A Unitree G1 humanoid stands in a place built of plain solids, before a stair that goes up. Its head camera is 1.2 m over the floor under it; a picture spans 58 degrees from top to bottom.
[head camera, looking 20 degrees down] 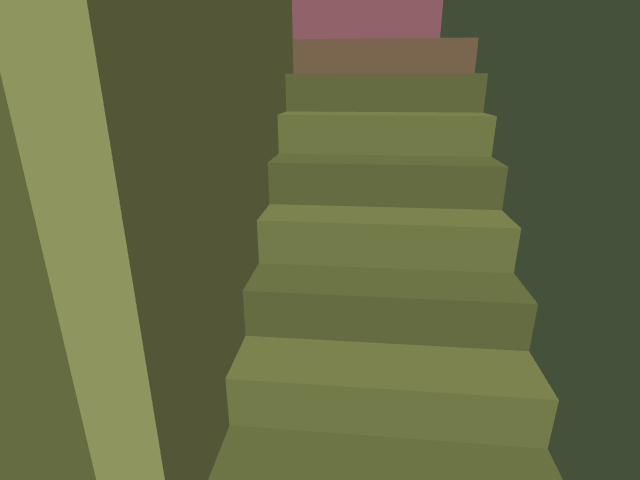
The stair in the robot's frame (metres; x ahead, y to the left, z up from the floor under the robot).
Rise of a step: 0.18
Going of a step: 0.24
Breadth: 0.97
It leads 6 degrees to the right of straight ahead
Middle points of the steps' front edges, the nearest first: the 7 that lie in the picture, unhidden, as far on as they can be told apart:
1.04 -0.19 0.35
1.28 -0.22 0.53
1.52 -0.24 0.71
1.76 -0.26 0.89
2.00 -0.29 1.06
2.23 -0.31 1.24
2.51 -0.34 1.42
